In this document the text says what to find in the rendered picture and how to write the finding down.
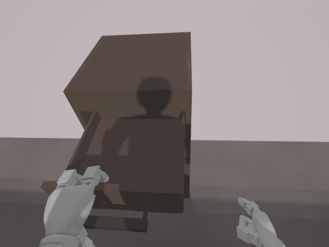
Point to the drawer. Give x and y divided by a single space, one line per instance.
143 154

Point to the robot left hand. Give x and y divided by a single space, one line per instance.
69 205

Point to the right robot forearm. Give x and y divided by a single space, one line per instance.
271 241

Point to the robot right hand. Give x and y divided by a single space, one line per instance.
252 231

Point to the left robot forearm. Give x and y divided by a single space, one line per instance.
58 240

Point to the handle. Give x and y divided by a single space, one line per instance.
119 223

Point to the cabinet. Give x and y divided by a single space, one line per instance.
136 72

